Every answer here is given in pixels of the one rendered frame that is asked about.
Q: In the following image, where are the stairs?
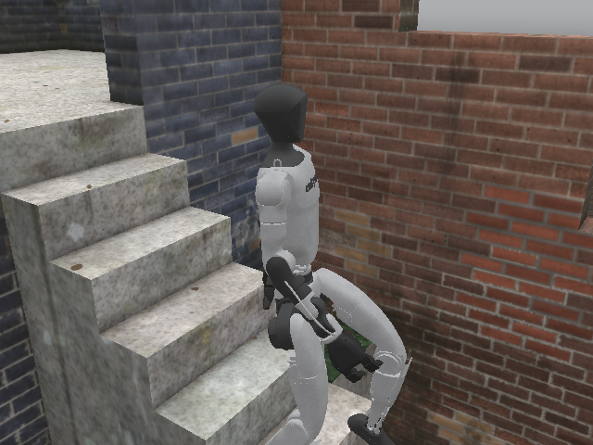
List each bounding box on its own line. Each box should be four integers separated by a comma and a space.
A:
0, 107, 372, 445

